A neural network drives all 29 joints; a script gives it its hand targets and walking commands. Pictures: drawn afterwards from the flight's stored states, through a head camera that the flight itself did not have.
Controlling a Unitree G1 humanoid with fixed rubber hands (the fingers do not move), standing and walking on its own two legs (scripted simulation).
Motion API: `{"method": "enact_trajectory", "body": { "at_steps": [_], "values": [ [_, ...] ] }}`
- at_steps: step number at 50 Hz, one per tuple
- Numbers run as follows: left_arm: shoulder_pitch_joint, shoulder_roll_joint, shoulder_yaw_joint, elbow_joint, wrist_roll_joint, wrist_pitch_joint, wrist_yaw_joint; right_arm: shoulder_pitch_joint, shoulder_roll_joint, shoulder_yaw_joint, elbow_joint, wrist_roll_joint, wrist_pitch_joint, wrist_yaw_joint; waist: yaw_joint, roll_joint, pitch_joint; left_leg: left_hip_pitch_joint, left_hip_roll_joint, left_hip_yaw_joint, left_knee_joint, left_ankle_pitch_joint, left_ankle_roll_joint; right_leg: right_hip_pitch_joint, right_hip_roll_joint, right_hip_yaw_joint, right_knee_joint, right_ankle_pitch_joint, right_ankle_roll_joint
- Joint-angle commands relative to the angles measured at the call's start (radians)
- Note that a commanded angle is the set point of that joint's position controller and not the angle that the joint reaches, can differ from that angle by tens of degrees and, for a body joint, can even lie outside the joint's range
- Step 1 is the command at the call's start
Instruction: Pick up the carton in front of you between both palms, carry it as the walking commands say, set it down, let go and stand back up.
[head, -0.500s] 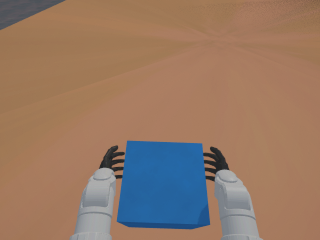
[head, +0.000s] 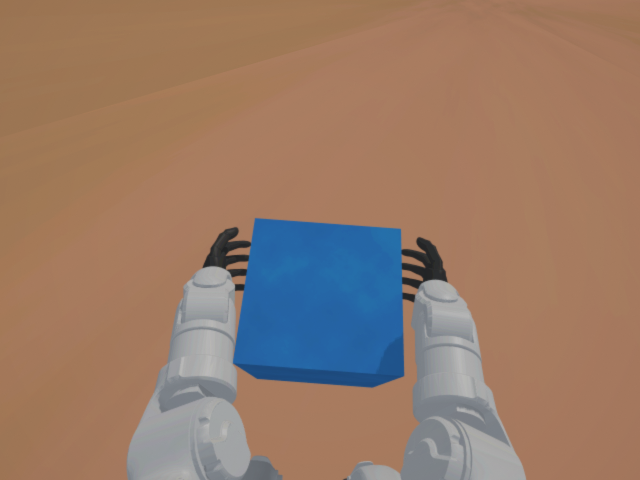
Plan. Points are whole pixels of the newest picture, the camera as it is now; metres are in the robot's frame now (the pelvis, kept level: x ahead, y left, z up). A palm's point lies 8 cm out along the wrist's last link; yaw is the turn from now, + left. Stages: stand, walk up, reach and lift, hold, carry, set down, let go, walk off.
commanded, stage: set down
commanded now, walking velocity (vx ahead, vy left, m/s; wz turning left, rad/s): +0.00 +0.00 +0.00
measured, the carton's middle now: (320, 312) +0.38 +0.00 -0.11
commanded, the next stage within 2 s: none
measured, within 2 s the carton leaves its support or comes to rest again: rests again in 1.96 s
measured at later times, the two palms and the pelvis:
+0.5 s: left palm (236, 304) +0.43 +0.15 -0.20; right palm (390, 323) +0.40 -0.14 -0.19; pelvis +0.00 +0.02 -0.12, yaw -1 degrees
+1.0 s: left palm (246, 324) +0.47 +0.15 -0.36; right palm (372, 347) +0.41 -0.13 -0.35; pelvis -0.04 +0.02 -0.25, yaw -3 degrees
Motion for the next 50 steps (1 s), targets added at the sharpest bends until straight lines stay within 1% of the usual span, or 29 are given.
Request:
{"method": "enact_trajectory", "body": {
  "at_steps": [1, 4, 7, 9, 11, 13, 14, 16, 18, 21, 23, 25, 30, 36, 44, 50],
  "values": [
    [-0.438, -0.591, -0.245, 0.102, -0.116, -0.115, -0.178, -0.455, 0.615, 0.281, 0.086, 0.127, -0.109, 0.166, 0.008, 0.027, -0.331, -0.022, -0.063, 0.007, -0.044, -0.012, 0.037, -0.114, 0.043, -0.005, -0.066, -0.02, 0.011],
    [-0.458, -0.649, -0.34, 0.078, -0.163, -0.22, -0.181, -0.473, 0.675, 0.372, 0.061, 0.167, -0.215, 0.163, 0.003, 0.028, -0.488, -0.072, -0.082, 0.008, 0.037, 0.087, 0.029, -0.19, 0.061, -0.012, 0.02, 0.081, 0.018],
    [-0.501, -0.73, -0.476, 0.055, -0.226, -0.309, -0.191, -0.518, 0.755, 0.509, 0.036, 0.224, -0.31, 0.164, -0.007, 0.028, -0.692, -0.137, -0.089, 0.007, 0.128, 0.16, 0.015, -0.254, 0.076, -0.018, 0.12, 0.16, 0.026],
    [-0.536, -0.784, -0.58, 0.015, -0.274, -0.339, -0.195, -0.557, 0.793, 0.612, -0.013, 0.271, -0.346, 0.168, -0.013, 0.039, -0.886, -0.148, -0.091, 0.007, 0.201, 0.231, 0.006, -0.277, 0.085, -0.026, 0.192, 0.22, 0.032],
    [-0.573, -0.824, -0.69, -0.048, -0.324, -0.35, -0.196, -0.598, 0.824, 0.717, -0.084, 0.325, -0.36, 0.17, -0.013, 0.052, -1.095, -0.145, -0.091, 0.011, 0.277, 0.312, -0.002, -0.312, 0.092, -0.039, 0.267, 0.28, 0.04],
    [-0.586, -0.838, -0.772, -0.103, -0.367, -0.345, -0.191, -0.618, 0.841, 0.799, -0.139, 0.37, -0.356, 0.171, -0.014, 0.065, -1.269, -0.144, -0.092, 0.014, 0.343, 0.374, -0.011, -0.371, 0.097, -0.05, 0.336, 0.315, 0.046],
    [-0.584, -0.845, -0.802, -0.122, -0.384, -0.337, -0.187, -0.618, 0.846, 0.829, -0.154, 0.386, -0.348, 0.171, -0.015, 0.071, -1.319, -0.153, -0.093, 0.014, 0.369, 0.389, -0.015, -0.41, 0.098, -0.052, 0.364, 0.317, 0.048],
    [-0.569, -0.858, -0.835, -0.126, -0.403, -0.311, -0.185, -0.601, 0.858, 0.859, -0.152, 0.405, -0.324, 0.176, -0.015, 0.082, -1.34, -0.207, -0.094, 0.015, 0.407, 0.371, -0.024, -0.496, 0.1, -0.054, 0.406, 0.287, 0.051],
    [-0.535, -0.859, -0.826, -0.088, -0.398, -0.283, -0.187, -0.57, 0.859, 0.845, -0.116, 0.402, -0.296, 0.186, -0.012, 0.084, -1.278, -0.293, -0.095, 0.018, 0.426, 0.309, -0.026, -0.585, 0.103, -0.058, 0.432, 0.229, 0.052],
    [-0.507, -0.856, -0.78, -0.01, -0.378, -0.248, -0.194, -0.551, 0.857, 0.788, -0.056, 0.384, -0.26, 0.2, -0.011, 0.088, -1.166, -0.422, -0.096, 0.02, 0.448, 0.208, -0.022, -0.707, 0.105, -0.066, 0.465, 0.135, 0.051],
    [-0.509, -0.847, -0.746, 0.032, -0.368, -0.237, -0.195, -0.559, 0.85, 0.751, -0.03, 0.373, -0.247, 0.202, -0.011, 0.087, -1.125, -0.485, -0.097, 0.022, 0.469, 0.175, -0.02, -0.776, 0.106, -0.071, 0.49, 0.102, 0.051],
    [-0.522, -0.834, -0.718, 0.06, -0.364, -0.237, -0.191, -0.576, 0.836, 0.721, -0.015, 0.367, -0.246, 0.198, -0.014, 0.087, -1.109, -0.533, -0.099, 0.022, 0.498, 0.172, -0.019, -0.839, 0.108, -0.075, 0.52, 0.091, 0.053],
    [-0.58, -0.794, -0.684, 0.092, -0.376, -0.268, -0.168, -0.637, 0.796, 0.686, -0.002, 0.373, -0.277, 0.169, -0.02, 0.088, -1.137, -0.619, -0.105, 0.02, 0.592, 0.191, -0.02, -0.964, 0.115, -0.085, 0.615, 0.091, 0.06],
    [-0.679, -0.735, -0.702, 0.09, -0.41, -0.296, -0.138, -0.72, 0.758, 0.688, -0.011, 0.407, -0.306, 0.124, -0.021, 0.099, -1.222, -0.697, -0.113, 0.027, 0.708, 0.169, -0.023, -1.054, 0.129, -0.098, 0.735, 0.07, 0.067],
    [-0.823, -0.663, -0.732, 0.107, -0.452, -0.292, -0.114, -0.87, 0.715, 0.697, -0.037, 0.452, -0.307, 0.079, -0.015, 0.112, -1.299, -0.771, -0.117, 0.046, 0.833, 0.085, -0.025, -1.129, 0.139, -0.126, 0.875, 0.002, 0.072],
    [-0.925, -0.618, -0.714, 0.156, -0.465, -0.287, -0.111, -0.984, 0.679, 0.662, -0.025, 0.466, -0.305, 0.058, -0.016, 0.119, -1.28, -0.855, -0.114, 0.055, 0.909, 0.014, -0.02, -1.192, 0.14, -0.141, 0.965, -0.046, 0.071]
  ]
}}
